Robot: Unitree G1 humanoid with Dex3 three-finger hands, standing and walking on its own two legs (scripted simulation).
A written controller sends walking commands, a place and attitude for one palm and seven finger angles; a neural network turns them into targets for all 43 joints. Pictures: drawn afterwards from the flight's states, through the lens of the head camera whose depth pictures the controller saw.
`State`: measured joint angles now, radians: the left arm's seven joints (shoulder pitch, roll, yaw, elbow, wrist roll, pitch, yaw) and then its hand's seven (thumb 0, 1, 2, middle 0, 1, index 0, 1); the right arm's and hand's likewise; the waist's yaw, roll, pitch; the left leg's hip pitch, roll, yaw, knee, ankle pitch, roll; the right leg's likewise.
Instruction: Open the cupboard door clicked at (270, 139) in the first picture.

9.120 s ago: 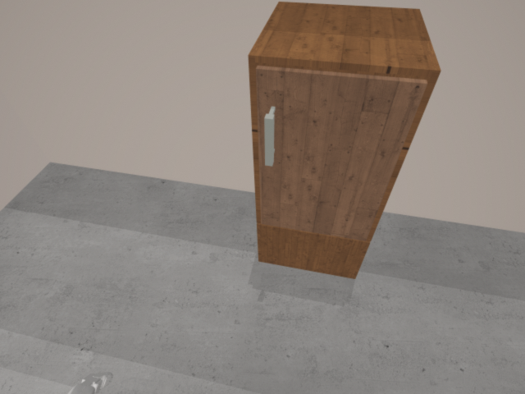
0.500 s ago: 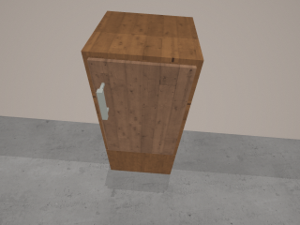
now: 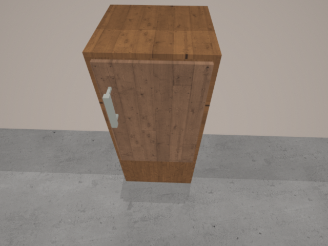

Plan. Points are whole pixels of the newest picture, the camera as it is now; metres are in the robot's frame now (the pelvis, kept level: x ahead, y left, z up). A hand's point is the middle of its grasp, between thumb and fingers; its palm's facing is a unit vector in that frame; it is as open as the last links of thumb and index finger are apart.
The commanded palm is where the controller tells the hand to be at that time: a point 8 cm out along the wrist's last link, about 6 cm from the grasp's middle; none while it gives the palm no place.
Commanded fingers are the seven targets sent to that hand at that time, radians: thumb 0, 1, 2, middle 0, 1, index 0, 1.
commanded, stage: look again from close up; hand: left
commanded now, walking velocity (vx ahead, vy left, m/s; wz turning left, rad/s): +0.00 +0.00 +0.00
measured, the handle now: (112, 108) +0.56 +0.22 -0.03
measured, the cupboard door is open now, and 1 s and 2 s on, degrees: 0 0 0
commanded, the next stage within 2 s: raise the hand with hooked fingers in 0.32 s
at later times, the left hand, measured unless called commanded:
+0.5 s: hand out of the picture +0.06 +0.22 -0.13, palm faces +0.16 -0.97 -0.20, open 7.4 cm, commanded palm +0.09 +0.26 -0.06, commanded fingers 0.00 0.78 0.85 -0.21 -0.38 -0.21 -0.38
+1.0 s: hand out of the picture +0.13 +0.23 -0.05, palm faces +0.12 -0.99 -0.07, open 9.6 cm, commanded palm +0.13 +0.28 -0.05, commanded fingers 0.00 0.20 0.60 -0.25 -0.75 -0.25 -0.75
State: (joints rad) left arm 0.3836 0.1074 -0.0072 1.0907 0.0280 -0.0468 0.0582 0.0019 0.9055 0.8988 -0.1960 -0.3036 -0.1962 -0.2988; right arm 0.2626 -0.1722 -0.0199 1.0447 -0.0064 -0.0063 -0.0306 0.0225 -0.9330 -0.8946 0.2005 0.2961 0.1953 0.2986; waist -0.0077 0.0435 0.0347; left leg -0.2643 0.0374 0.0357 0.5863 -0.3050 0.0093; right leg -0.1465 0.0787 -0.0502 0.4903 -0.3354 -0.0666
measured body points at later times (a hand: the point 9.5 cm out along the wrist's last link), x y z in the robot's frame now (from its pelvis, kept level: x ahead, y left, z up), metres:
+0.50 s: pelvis -0.01 +0.03 +0.00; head +0.01 +0.04 +0.45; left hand +0.05 +0.27 -0.11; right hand +0.01 -0.20 -0.14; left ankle +0.00 +0.11 -0.73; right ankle -0.05 -0.08 -0.73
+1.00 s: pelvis -0.06 -0.01 -0.10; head +0.00 +0.02 +0.34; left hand +0.11 +0.28 -0.04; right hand +0.19 -0.23 -0.15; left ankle +0.00 +0.11 -0.73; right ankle -0.05 -0.08 -0.73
